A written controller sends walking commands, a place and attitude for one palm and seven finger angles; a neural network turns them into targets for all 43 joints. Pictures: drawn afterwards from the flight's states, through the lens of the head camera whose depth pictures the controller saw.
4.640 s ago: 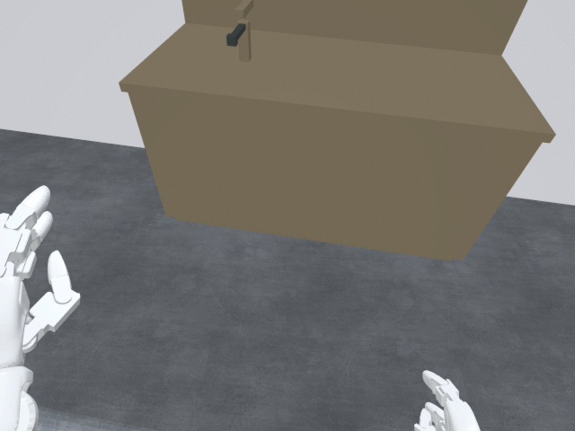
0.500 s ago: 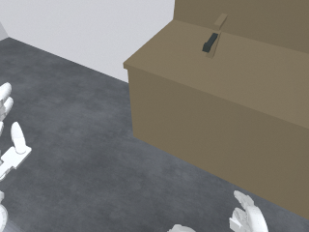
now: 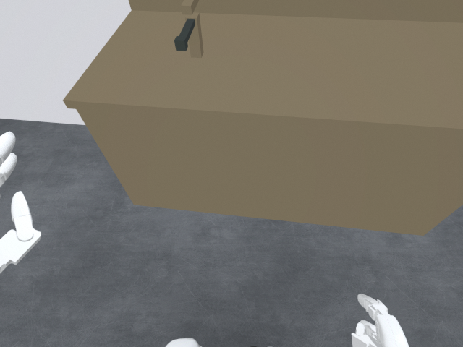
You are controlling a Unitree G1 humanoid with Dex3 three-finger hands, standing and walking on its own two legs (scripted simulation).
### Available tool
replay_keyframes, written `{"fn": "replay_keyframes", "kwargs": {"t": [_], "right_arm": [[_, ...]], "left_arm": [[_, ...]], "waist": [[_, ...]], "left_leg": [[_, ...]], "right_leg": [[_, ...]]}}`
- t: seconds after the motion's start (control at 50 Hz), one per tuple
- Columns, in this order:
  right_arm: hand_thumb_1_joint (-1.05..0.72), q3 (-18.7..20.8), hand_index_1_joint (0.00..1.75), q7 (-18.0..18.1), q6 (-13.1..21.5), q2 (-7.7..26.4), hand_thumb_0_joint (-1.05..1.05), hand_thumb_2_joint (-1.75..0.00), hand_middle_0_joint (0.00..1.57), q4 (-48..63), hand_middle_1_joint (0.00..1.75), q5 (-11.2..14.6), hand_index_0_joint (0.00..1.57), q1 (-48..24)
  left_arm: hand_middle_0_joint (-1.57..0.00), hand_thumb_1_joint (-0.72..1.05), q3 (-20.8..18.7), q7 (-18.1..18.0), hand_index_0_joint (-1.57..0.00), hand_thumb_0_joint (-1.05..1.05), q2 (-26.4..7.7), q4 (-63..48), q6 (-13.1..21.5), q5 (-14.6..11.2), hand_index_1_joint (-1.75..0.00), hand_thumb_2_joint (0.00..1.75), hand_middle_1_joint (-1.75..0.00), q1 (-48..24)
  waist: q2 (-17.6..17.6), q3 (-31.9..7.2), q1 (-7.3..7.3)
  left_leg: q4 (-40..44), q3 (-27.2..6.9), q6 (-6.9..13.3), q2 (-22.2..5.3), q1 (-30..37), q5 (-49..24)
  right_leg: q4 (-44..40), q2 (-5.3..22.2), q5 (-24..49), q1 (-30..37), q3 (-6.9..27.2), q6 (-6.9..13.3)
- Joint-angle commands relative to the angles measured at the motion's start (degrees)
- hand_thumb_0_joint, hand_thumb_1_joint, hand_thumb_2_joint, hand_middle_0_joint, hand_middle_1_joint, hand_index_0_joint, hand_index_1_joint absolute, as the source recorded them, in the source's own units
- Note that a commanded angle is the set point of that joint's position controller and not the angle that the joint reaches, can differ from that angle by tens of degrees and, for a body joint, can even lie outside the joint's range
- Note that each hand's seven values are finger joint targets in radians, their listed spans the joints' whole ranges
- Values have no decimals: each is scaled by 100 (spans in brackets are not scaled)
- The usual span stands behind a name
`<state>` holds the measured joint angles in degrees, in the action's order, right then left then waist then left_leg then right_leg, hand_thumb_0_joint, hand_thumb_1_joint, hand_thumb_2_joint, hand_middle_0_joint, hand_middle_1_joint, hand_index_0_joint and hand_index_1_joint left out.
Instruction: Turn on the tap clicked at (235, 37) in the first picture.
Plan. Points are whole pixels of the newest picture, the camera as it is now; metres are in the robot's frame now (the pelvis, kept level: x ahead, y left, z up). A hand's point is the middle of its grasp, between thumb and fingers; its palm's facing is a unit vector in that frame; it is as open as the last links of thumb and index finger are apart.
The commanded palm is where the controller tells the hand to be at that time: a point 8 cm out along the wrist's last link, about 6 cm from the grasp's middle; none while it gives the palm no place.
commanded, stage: turn to face it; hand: left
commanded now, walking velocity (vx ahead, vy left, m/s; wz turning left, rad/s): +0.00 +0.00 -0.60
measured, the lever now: (181, 43) +0.82 +0.18 +0.07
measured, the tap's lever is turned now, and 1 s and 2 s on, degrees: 0 0 0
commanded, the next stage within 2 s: take the last steps up to it in 0.72 s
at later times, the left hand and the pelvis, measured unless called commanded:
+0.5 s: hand (145, 229) +0.23 +0.12 +0.16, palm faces +0.10 -0.87 -0.49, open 7.4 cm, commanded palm +0.18 +0.19 +0.18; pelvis -0.05 -0.04 -0.01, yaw -16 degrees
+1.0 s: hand (162, 248) +0.21 +0.09 +0.17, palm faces +0.05 -0.91 -0.41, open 7.4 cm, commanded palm +0.18 +0.16 +0.18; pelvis -0.08 -0.04 -0.01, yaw -23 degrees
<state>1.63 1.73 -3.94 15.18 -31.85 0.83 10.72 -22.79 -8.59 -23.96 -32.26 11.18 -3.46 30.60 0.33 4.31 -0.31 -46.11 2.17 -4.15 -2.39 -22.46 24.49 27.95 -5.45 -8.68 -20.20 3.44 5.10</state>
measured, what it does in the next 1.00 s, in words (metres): steps on the spot, turning right: left foot, then right foot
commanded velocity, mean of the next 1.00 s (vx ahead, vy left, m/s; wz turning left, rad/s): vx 0.06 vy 0.03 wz -0.29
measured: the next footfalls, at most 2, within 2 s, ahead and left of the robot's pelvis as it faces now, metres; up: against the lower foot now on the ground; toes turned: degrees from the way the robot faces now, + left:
left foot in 0.10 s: +0.03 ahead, +0.14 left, +0.00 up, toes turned +0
right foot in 0.36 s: +0.00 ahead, -0.14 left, +0.00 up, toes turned -16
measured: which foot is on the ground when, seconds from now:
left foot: up 0.00-0.08, down 0.10-0.38, up 0.40-0.70, down 0.72-0.98, up 1.00-1.00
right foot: down 0.00-0.12, up 0.14-0.34, down 0.36-0.76, up 0.78-0.92, down 0.94-1.00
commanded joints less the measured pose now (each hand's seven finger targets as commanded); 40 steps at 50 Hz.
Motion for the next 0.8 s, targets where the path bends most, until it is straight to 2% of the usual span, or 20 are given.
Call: {"fn": "replay_keyframes", "kwargs": {"t": [0.0,0.06,0.1,0.12,0.14,0.2,0.26,0.32,0.34,0.36,0.38,0.4,0.44,0.5,0.6,0.66,0.68,0.7,0.74,0.78], "right_arm": [[-90,49,30,9,253,313,0,-90,20,1041,30,43,20,-442],[-90,81,30,18,246,388,0,-90,20,1073,30,47,20,-330],[-90,108,30,66,300,508,0,-90,20,1168,30,18,20,-404],[-90,59,30,88,371,373,0,-90,20,1180,30,13,20,-459],[-90,86,30,103,455,247,0,-90,20,1190,30,-31,20,-453],[-90,122,30,-18,636,364,0,-90,20,1026,30,40,20,-228],[-90,118,30,-87,837,456,0,-90,20,960,30,28,20,-78],[-90,111,30,-125,931,441,0,-90,20,948,30,27,20,-135],[-90,109,30,-138,898,365,0,-90,20,946,30,38,20,-99],[-90,18,30,-128,870,171,0,-90,20,1065,30,42,20,-298],[-90,126,30,-87,810,246,0,-90,20,1094,30,85,20,-403],[-90,73,30,-75,729,155,0,-90,20,1034,30,41,20,-431],[-90,-88,30,-90,543,21,0,-90,20,871,30,-23,20,-517],[-90,-32,30,-5,502,68,0,-90,20,828,30,-48,20,-593],[-90,37,30,113,628,206,0,-90,20,824,30,-25,20,-485],[-90,80,30,153,635,278,0,-90,20,782,30,4,20,-312],[-90,143,30,181,653,350,0,-90,20,804,30,9,20,-305],[-90,196,30,212,675,487,0,-90,20,839,30,-8,20,-337],[-90,132,30,249,744,424,0,-90,20,843,30,-10,20,-461],[-90,102,30,230,871,288,0,-90,20,795,30,-82,20,-339]], "left_arm": [[-20,90,-587,-142,-20,0,-797,-892,216,0,-30,90,-30,-206],[-20,90,-491,-104,-20,0,-864,-1105,247,41,-30,90,-30,-536],[-20,90,-571,-52,-20,0,-899,-1137,323,76,-30,90,-30,-699],[-20,90,-618,-61,-20,0,-941,-1130,324,133,-30,90,-30,-710],[-20,90,-600,-47,-20,0,-1011,-1286,359,156,-30,90,-30,-995],[-20,90,-95,6,-20,0,-450,-936,324,151,-30,90,-30,-893],[-20,90,-66,-25,-20,0,-497,-1000,292,185,-30,90,-30,-1139],[-20,90,-286,-36,-20,0,-675,-865,285,210,-30,90,-30,-1276],[-20,90,-415,-63,-20,0,-836,-741,281,260,-30,90,-30,-1103],[-20,90,-625,-111,-20,0,-1016,-764,305,201,-30,90,-30,-1043],[-20,90,-803,-119,-20,0,-1096,-684,248,41,-30,90,-30,-636],[-20,90,-839,-115,-20,0,-1087,-883,264,4,-30,90,-30,-388],[-20,90,-1030,-143,-20,0,-1042,-1019,359,-15,-30,90,-30,83],[-20,90,-1039,-159,-20,0,-974,-1131,437,-16,-30,90,-30,166],[-20,90,-861,-161,-20,0,-865,-1031,378,24,-30,90,-30,134],[-20,90,-685,-156,-20,0,-801,-964,327,80,-30,90,-30,-77],[-20,90,-611,-139,-20,0,-801,-1030,326,98,-30,90,-30,-184],[-20,90,-594,-127,-20,0,-800,-1104,350,115,-30,90,-30,-313],[-20,90,-721,-111,-20,0,-926,-1066,400,162,-30,90,-30,-414],[-20,90,-390,-77,-20,0,-672,-1024,411,204,-30,90,-30,-618]], "waist": [[-621,-1239,209],[-127,-1051,115],[1225,-663,173],[1904,-709,228],[1757,-463,200],[1216,-301,184],[1435,-554,39],[953,-802,105],[176,-975,60],[-1046,-1052,135],[-1750,-1227,255],[-1353,-1190,199],[-460,-1543,141],[-603,-1524,62],[-678,-1490,147],[-470,-1422,27],[-291,-1300,26],[231,-1149,48],[1615,-956,181],[1480,-521,90]], "left_leg": [[1047,-123,125,-1,457,-101],[2279,-195,342,-288,1520,-457],[2930,-1241,944,-1551,1570,-353],[3459,-1601,1265,-2123,802,99],[3521,-1705,1453,-2328,268,14],[2658,-95,1042,-1822,874,-2220],[2046,222,705,-1682,1275,-3400],[1087,459,417,-1463,904,-2871],[241,613,232,-1090,417,-2099],[-671,652,-12,-391,-583,198],[-1618,16,12,-191,-781,930],[-2075,-405,17,-289,-930,656],[-1966,-436,-23,-313,-1084,276],[-1088,-206,8,-220,-631,27],[497,-36,182,-15,164,-53],[1810,25,289,-17,1126,-680],[2178,-75,380,-200,1486,-825],[2530,-632,635,-756,1537,-1008],[3046,-1415,1086,-1743,1131,-1474],[3003,-1310,1326,-1909,500,-2146]], "right_leg": [[-981,1571,-12,729,1957,366],[-677,1186,-853,-141,1857,-44],[757,237,-1629,-1080,860,-500],[2491,132,-1846,-823,258,-596],[3573,318,-1785,-753,76,-687],[2584,604,-1817,-874,-417,-765],[1077,444,-1440,-83,-910,-780],[-142,495,-162,1096,-913,-649],[-282,1109,1182,1508,-92,-317],[-374,1999,2759,1868,1399,178],[-717,2355,2697,1544,2277,385],[-712,2407,2188,1523,2221,519],[-378,2101,2266,1953,1459,549],[-583,1904,2091,1605,1124,481],[-789,1804,1017,1208,1367,473],[-735,1586,142,718,1233,125],[-629,1390,-281,347,1200,-47],[-288,1007,-643,46,994,-262],[1265,392,-1513,-312,111,-546],[2396,488,-1690,-265,-187,-636]]}}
